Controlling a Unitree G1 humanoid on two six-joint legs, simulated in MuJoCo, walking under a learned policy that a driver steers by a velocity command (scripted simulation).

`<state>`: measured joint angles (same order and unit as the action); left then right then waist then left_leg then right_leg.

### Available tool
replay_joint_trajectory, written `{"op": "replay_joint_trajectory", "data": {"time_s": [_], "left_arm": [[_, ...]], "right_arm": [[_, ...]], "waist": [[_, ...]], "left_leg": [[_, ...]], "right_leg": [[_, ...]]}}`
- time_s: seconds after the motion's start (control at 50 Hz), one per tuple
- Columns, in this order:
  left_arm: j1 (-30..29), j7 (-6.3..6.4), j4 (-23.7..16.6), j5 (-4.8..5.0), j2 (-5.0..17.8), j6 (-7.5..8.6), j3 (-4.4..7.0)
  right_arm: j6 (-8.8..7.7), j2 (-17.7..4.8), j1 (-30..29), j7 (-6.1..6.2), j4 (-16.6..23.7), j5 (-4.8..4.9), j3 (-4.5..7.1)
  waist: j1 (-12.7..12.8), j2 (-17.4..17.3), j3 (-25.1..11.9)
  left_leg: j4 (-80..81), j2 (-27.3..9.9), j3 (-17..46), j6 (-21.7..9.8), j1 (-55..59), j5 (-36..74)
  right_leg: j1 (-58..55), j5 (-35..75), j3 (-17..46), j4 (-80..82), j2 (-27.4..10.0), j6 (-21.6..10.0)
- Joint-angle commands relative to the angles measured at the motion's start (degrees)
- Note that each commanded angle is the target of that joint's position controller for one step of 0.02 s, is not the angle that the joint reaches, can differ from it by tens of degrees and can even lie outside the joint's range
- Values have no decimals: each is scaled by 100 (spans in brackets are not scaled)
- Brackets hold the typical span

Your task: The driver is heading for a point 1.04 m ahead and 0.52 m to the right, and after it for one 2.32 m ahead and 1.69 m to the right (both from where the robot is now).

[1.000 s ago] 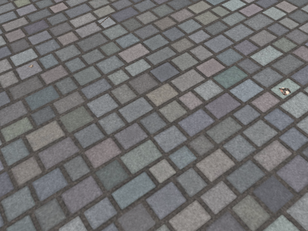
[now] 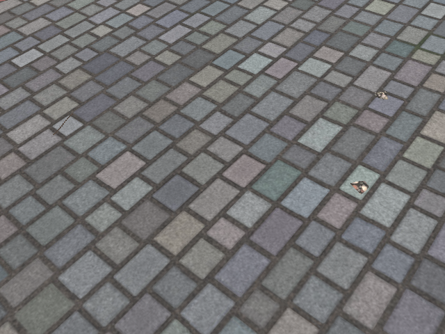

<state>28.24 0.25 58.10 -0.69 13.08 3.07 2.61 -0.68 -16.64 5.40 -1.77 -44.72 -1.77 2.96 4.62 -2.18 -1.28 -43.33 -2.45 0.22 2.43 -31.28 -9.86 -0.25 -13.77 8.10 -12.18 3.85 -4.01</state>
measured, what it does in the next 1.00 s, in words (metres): walks ahead, turning right: left foot, then right foot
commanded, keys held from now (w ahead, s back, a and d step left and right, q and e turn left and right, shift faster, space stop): w+e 0.10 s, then e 0.90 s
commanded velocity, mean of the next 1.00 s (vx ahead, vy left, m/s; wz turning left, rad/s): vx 0.16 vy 0.00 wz -0.58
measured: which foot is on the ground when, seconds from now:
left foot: up 0.00-0.14, down 0.16-0.58, up 0.60-1.00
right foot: down 0.00-0.16, up 0.18-0.58, down 0.60-1.00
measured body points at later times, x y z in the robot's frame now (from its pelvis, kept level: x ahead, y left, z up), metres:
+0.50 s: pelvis +0.18 +0.03 -0.01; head +0.23 +0.02 +0.44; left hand +0.41 +0.24 -0.13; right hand +0.15 -0.25 -0.14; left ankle +0.18 +0.14 -0.75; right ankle +0.25 -0.09 -0.71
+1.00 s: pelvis +0.23 +0.01 -0.01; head +0.26 -0.01 +0.44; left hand +0.46 +0.20 -0.13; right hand +0.20 -0.29 -0.12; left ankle +0.30 +0.12 -0.72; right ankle +0.25 -0.09 -0.75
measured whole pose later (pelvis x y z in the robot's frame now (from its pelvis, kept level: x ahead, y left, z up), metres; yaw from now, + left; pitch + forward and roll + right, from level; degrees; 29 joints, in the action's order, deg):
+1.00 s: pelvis +0.23 +0.01 -0.01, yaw -34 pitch +1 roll +0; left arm 11.6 -1.2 45.1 -1.4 16.3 -2.9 4.6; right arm 3.2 -16.0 9.5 1.6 -42.0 -0.7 2.8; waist 2.0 0.3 3.3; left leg -44.0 1.1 3.1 0.9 -22.0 -24.2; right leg 19.8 -5.6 9.6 -25.5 8.4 -3.6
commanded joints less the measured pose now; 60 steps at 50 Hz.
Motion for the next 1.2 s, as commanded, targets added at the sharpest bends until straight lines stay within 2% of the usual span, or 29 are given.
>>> {"op": "replay_joint_trajectory", "data": {"time_s": [0.02, 0.08, 0.12, 0.14, 0.16, 0.18, 0.2, 0.24, 0.28, 0.32, 0.44, 0.54, 0.58, 0.6, 0.62, 0.64, 0.68, 0.72, 0.78, 0.86, 0.94, 1.0, 1.04, 1.06, 1.08, 1.1, 1.12, 1.14, 1.2], "left_arm": [[278, 32, -158, -26, 947, 66, 221], [144, 57, -222, -45, 1068, 60, 286], [-240, 49, -327, -24, 1182, 57, 334], [-344, 24, -344, 36, 1191, 78, 347], [-459, 4, -509, 129, 976, 113, 309], [4, 65, -751, 288, 279, 89, 167], [136, 116, -656, 60, 824, -3, 266], [-361, 50, -589, -40, 746, -117, 302], [-596, -66, -665, -95, 635, -253, 319], [-650, -161, -774, -66, 503, -336, 290], [-1658, -399, -1298, -52, 328, -409, 101], [-2065, -396, -1624, -116, 645, -464, 149], [-1570, -291, -1500, -206, 854, -354, 237], [-1259, -182, -1573, -229, 1543, -288, 393], [-1071, -143, -1633, 32, 1936, -370, 507], [-967, -125, -1596, 124, 1689, -422, 486], [-1733, -37, -1646, 32, 1204, -500, 338], [-2129, 1, -1747, 10, 991, -516, 275], [-1965, -72, -1715, -1, 1142, -455, 326], [-1776, -94, -1673, -44, 1223, -488, 383], [-1712, -121, -1652, -77, 1264, -520, 424], [-1796, -148, -1642, -72, 1268, -546, 443], [-1962, -139, -1636, 3, 1241, -575, 444], [-1969, -100, -1657, 70, 1110, -568, 408], [-1623, -61, -1675, 104, 700, -550, 321], [-1761, -17, -1705, -3, 946, -527, 394], [-1870, -33, -1676, -177, 1285, -525, 481], [-1669, -97, -1559, -146, 1231, -545, 504], [-1246, -249, -1362, -65, 1099, -652, 464]], "right_arm": [[-103, -280, -1116, -7, 702, 43, 12], [-158, -349, -1027, 11, 792, 85, 11], [-213, -475, -221, 112, 578, 111, 76], [-280, -658, 507, 213, 364, 70, 155], [-363, -1094, 1417, 314, 271, -63, 269], [-315, -1708, 1752, 349, 314, -154, 371], [-230, -1404, 1499, 331, 282, -21, 338], [-248, -512, 833, 300, 357, 45, 92], [-269, -312, 757, 322, 283, 33, 4], [-333, -446, 922, 294, 178, 44, 29], [-251, -567, 690, 324, 102, 89, 86], [-120, -851, 879, 293, 44, 130, 210], [-15, -835, 1181, 272, -31, 93, 225], [50, -602, 1547, 242, 148, 32, 164], [190, -443, 1385, 268, 442, 64, 107], [293, -618, 1133, 316, 372, 36, 135], [292, -511, 824, 341, 377, 111, 119], [320, -602, 1043, 329, 270, -27, 147], [385, -463, 1029, 297, 317, 31, 133], [415, -428, 668, 319, 485, 43, 123], [350, -413, 508, 346, 594, 95, 111], [285, -408, 707, 384, 596, 153, 96], [230, -373, 1166, 438, 484, 168, 88], [188, -548, 1332, 495, 445, 121, 130], [175, -1063, 1232, 544, 557, 39, 220], [201, -1455, 586, 498, 760, -13, 302], [195, -1083, 528, 464, 772, -22, 223], [170, -741, 225, 439, 808, 23, 115], [148, -566, 47, 445, 921, 48, 61]], "waist": [[131, 905, 730], [6, 995, 609], [-423, 937, 402], [-770, 643, 19], [-1140, 146, -706], [-996, -1378, -1610], [-675, -1023, -1390], [-467, -91, -149], [-368, -529, 48], [-303, -748, -22], [-334, -700, -85], [-465, -541, 25], [-256, 167, -313], [-254, 1560, -678], [-163, 1851, -1065], [-27, 966, -990], [-364, 732, -68], [-569, 861, -98], [-561, 611, -312], [-388, 816, -199], [-324, 848, -184], [-400, 954, -232], [-670, 928, -210], [-746, 648, -156], [-526, -512, -222], [-521, -1170, 278], [-436, -485, 419], [-216, -298, 442], [-167, -524, 265]], "left_leg": [[421, 129, -144, 43, -765, 1], [911, 242, -123, -96, 6, -85], [1418, 472, -204, -256, 1453, -68], [1760, 406, -163, -384, 2557, 259], [1916, -627, 747, -618, 3902, -164], [2285, -2453, 2990, -1130, 5102, 701], [2336, -2513, 3540, -1395, 4397, 1361], [2329, -1944, 1681, -1296, 3065, 2660], [2446, -1506, 725, -1168, 2582, 3443], [2425, -1551, 352, -1310, 2478, 4401], [2477, -1270, -759, -1097, 2114, 3589], [1796, -1551, -769, -901, 2154, 2506], [298, -1256, -1045, -571, 1867, 1791], [-1370, -749, -1345, -217, 960, -666], [-2387, 266, -755, -25, -80, -3255], [-2731, 10, -82, -10, -190, -2897], [-2264, -186, 120, -66, -224, -1907], [-1980, -113, 53, -68, 209, -1460], [-1663, 23, 103, -31, 380, -1412], [-1019, 128, 199, -23, 303, -1357], [-386, 328, 240, -106, 631, -1421], [382, 541, 232, -246, 1242, -1507], [1652, 648, 161, -389, 2097, -1015], [2495, 281, 440, -484, 2629, -859], [3153, -1183, 1823, -765, 3018, -1679], [3566, -2055, 2911, -1327, 2129, -1715], [3363, -1939, 2481, -1468, 1649, -1123], [3173, -1514, 1837, -1332, 1516, -502], [2787, -988, 729, -1220, 2105, 1010]], "right_leg": [[-36, 998, 1264, 123, -1267, -943], [142, 1790, 1360, -302, -1298, -761], [677, 2781, 1263, -925, -1112, -465], [967, 3253, 938, -1909, -728, -258], [1727, 2285, 599, -3394, -291, -66], [3109, -1596, -149, -5049, 557, 131], [3279, -1866, -110, -5789, 112, 63], [3195, -1264, -297, -5812, -323, 105], [3052, -1027, -449, -5531, -455, 219], [2984, -871, -534, -5379, -352, 268], [2387, 458, -998, -3299, -410, 269], [1856, 120, -1130, -2354, -342, 29], [876, 683, -897, -1501, -252, -223], [63, 2634, 937, -1121, -1711, -640], [-200, 3586, 2633, -845, -2703, -1725], [-82, 2993, 2176, -791, -2465, -1774], [838, 1950, 1283, -572, -1704, -1272], [1209, 1886, 897, -559, -1247, -987], [1266, 1760, 1037, -540, -1216, -1008], [1287, 344, 1542, -339, -1184, -1015], [1353, 142, 1915, -397, -1135, -948], [1453, 505, 2183, -500, -1048, -785], [1803, 334, 2192, -637, -816, -460], [2245, -309, 1968, -905, -489, -121], [2840, -1400, 1094, -2187, 163, 245], [3511, -1656, -83, -3338, 822, 366], [3153, -1428, 88, -4247, 308, 399], [2961, -1117, 74, -4696, 330, 388], [3149, -813, -207, -5599, 247, 566]]}}
Velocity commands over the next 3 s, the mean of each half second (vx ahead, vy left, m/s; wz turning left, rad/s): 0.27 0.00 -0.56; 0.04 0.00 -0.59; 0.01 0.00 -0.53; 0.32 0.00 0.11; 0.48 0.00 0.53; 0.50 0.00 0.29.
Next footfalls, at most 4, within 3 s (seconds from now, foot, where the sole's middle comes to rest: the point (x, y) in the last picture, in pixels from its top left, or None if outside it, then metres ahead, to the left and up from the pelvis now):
0.16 left None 0.22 0.14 -0.79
0.60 right None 0.29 -0.10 -0.79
1.06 left None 0.33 0.08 -0.79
1.52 right None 0.17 -0.06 -0.79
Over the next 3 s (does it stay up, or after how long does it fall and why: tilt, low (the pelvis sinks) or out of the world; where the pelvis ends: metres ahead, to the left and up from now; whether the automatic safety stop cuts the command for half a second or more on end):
stays up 0.83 -0.34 -0.01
